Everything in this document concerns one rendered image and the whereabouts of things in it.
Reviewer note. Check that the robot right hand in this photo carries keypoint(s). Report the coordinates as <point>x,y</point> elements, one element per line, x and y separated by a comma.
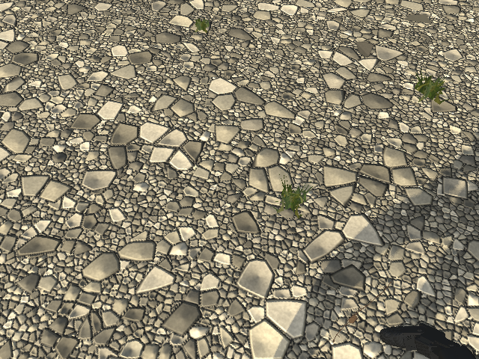
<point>428,341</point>

